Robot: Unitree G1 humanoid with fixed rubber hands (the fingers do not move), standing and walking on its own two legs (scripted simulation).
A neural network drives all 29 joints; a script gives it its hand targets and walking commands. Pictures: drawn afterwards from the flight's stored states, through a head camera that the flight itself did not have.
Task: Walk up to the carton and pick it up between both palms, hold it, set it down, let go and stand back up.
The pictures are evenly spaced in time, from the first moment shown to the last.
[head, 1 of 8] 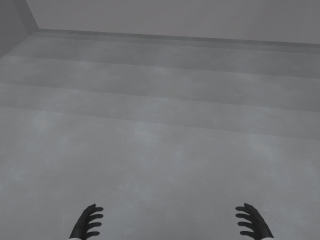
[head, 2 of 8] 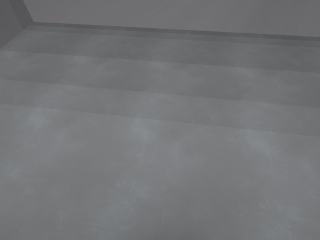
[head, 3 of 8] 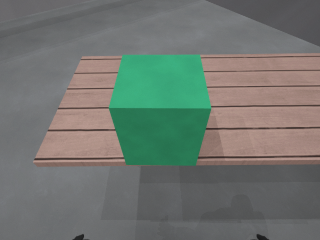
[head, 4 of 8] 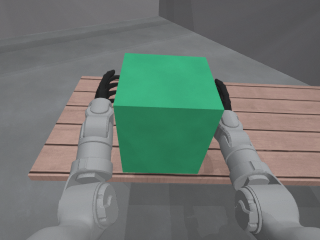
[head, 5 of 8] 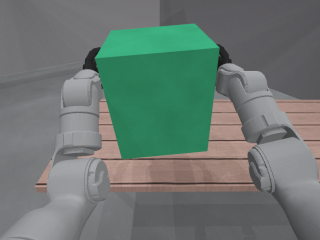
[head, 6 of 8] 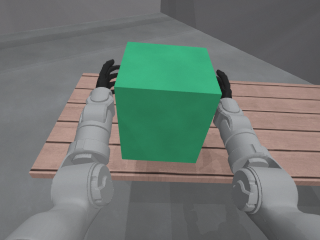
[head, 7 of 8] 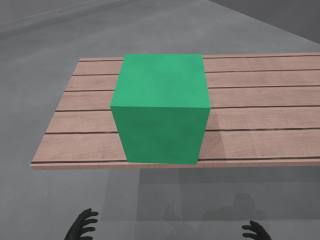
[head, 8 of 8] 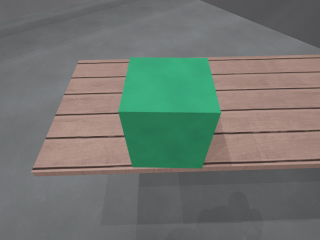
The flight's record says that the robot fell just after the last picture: no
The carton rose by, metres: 0.23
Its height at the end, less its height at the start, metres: +0.00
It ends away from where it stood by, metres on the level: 0.02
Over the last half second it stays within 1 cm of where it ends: yes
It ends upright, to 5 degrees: yes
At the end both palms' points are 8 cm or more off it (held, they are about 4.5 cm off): yes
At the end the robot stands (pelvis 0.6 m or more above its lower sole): yes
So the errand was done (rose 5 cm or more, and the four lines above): yes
